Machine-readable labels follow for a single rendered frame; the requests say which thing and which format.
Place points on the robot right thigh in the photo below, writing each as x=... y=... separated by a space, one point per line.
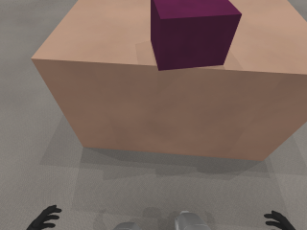
x=190 y=221

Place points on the right robot hand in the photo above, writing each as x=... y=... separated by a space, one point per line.
x=282 y=224

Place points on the left robot hand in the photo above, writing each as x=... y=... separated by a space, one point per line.
x=38 y=223

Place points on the carton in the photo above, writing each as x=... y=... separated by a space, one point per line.
x=192 y=33

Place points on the pedestal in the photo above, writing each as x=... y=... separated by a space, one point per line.
x=100 y=67

